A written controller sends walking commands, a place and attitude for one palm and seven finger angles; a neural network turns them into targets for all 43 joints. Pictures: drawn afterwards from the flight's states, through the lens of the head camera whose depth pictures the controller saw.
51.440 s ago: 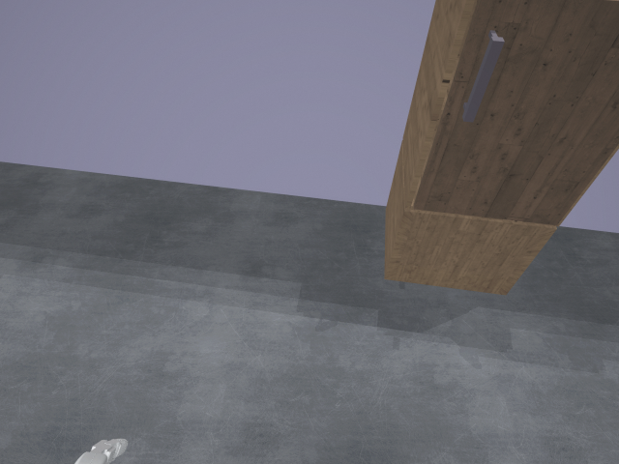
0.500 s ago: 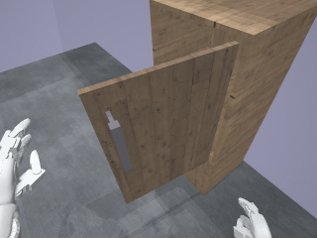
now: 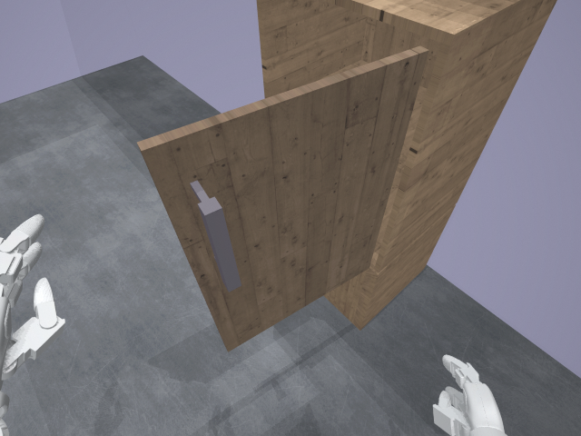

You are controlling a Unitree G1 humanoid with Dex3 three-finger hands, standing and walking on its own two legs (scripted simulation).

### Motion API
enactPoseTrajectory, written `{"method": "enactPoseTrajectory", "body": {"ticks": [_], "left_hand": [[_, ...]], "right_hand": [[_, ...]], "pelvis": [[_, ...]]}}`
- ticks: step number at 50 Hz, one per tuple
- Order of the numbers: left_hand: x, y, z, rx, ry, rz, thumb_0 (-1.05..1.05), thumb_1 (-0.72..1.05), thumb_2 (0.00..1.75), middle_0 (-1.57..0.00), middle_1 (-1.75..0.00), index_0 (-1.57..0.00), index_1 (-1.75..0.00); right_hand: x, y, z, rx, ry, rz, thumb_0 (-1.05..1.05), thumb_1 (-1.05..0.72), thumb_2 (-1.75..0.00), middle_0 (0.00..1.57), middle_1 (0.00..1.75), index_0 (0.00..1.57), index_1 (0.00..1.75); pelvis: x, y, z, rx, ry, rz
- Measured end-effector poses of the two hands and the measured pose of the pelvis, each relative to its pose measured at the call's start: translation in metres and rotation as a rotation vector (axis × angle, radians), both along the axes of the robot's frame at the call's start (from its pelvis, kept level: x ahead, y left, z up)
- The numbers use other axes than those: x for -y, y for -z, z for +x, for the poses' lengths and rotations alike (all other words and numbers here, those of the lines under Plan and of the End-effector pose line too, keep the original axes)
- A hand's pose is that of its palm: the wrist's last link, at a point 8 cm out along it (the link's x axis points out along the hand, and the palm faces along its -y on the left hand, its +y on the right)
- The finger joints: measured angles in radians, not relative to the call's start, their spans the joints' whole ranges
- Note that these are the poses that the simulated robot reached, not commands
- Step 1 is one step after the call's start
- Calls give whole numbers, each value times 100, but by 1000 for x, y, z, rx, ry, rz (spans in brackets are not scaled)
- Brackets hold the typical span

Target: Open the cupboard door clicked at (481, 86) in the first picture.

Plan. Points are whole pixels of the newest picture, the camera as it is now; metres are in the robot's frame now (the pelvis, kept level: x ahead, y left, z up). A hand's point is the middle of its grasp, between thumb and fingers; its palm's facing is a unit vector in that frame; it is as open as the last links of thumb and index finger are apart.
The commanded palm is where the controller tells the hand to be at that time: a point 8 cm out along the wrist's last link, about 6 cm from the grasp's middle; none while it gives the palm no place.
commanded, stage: step back with the hand held close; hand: left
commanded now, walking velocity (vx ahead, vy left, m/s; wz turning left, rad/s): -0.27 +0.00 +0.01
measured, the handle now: (216, 239) +0.35 +0.13 +0.09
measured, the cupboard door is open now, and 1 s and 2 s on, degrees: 81 81 81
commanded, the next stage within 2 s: stop stepping back and stand still in 0.72 s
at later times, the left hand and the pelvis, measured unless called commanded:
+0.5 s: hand out of the picture +0.09 +0.28 +0.15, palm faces +0.45 -0.79 -0.42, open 7.4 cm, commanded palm +0.03 +0.33 +0.17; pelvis -0.10 +0.02 -0.02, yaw +2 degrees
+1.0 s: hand out of the picture +0.00 +0.27 +0.16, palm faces +0.37 -0.81 -0.46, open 7.4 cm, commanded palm -0.06 +0.31 +0.17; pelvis -0.20 +0.02 -0.02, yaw -1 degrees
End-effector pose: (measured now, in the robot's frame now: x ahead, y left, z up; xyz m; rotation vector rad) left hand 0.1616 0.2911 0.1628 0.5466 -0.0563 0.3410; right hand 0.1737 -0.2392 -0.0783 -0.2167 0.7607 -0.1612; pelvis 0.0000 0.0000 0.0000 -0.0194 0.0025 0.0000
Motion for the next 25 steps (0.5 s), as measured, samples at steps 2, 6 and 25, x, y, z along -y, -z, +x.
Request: {"method": "enactPoseTrajectory", "body": {"ticks": [2,6,25], "left_hand": [[-3,3,-6,-15,11,1,2,89,90,-21,-30,-21,-30],[-12,0,-20,20,24,19,2,88,90,-21,-30,-21,-31],[-25,-2,-119,239,-13,15,2,88,90,-21,-30,-21,-30]], "right_hand": [[0,-1,-9,-8,16,-11,1,-91,-90,20,30,20,30],[-4,-5,-27,-10,25,-34,1,-91,-90,20,30,20,30],[-21,13,-125,-9,-29,-67,1,-90,-90,20,30,20,30]], "pelvis": [[-3,1,-7,-1,3,1],[-9,3,-22,5,5,1],[-21,22,-104,35,-34,-23]]}}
